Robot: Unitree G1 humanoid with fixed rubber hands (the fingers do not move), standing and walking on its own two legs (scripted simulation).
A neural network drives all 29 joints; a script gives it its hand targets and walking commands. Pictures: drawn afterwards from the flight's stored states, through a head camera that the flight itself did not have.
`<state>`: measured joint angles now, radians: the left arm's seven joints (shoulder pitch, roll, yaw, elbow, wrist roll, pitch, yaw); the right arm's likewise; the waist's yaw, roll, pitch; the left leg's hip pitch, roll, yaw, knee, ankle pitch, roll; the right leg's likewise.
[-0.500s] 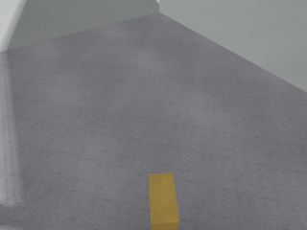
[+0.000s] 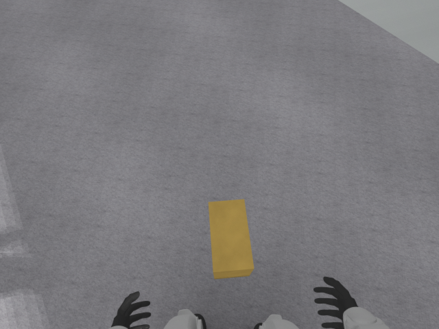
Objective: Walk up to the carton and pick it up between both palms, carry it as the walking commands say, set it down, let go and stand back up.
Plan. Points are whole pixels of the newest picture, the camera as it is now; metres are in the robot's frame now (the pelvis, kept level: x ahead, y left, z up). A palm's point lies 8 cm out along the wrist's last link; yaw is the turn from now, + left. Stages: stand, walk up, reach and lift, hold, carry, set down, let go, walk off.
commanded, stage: reach and lift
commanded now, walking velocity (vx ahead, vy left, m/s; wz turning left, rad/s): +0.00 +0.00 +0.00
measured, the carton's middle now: (229, 239) +0.44 -0.01 -0.64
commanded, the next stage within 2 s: none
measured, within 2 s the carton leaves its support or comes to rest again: neither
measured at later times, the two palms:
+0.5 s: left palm (142, 276) +0.24 +0.19 -0.15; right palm (323, 258) +0.27 -0.20 -0.15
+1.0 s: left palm (161, 215) +0.38 +0.17 -0.19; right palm (294, 203) +0.41 -0.17 -0.18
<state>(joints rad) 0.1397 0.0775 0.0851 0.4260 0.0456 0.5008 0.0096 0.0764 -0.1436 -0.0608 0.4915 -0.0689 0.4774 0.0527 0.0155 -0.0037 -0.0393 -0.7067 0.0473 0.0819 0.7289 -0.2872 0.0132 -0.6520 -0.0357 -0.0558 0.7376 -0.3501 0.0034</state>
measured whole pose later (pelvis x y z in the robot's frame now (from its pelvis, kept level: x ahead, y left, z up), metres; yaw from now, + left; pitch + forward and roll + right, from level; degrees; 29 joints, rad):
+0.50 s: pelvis -0.07 -0.01 -0.06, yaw +1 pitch +18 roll +0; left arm -0.42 0.09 0.17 0.53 0.02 0.52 0.08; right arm -0.51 -0.16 -0.14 0.64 -0.03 0.50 0.01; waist 0.01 0.00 0.06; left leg -1.05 0.05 0.05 1.05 -0.31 0.01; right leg -1.01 -0.04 -0.06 1.09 -0.40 -0.02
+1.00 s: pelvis -0.07 -0.01 -0.08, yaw +0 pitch +37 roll -1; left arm -0.93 0.10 0.29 0.84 0.04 0.14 0.16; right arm -1.00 -0.15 -0.26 0.94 -0.02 0.13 -0.10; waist 0.02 -0.01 -0.01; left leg -1.44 0.05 0.04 1.07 -0.27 0.01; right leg -1.39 -0.03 -0.06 1.11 -0.36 -0.02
